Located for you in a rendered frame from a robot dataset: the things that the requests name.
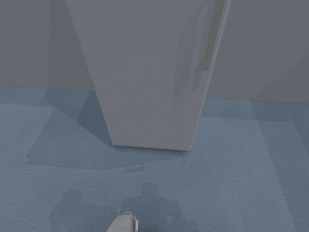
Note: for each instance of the fridge door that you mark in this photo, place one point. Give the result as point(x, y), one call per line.
point(145, 60)

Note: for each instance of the left robot thigh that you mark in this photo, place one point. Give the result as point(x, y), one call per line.
point(124, 223)

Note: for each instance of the handle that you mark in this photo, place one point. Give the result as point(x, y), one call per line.
point(215, 21)

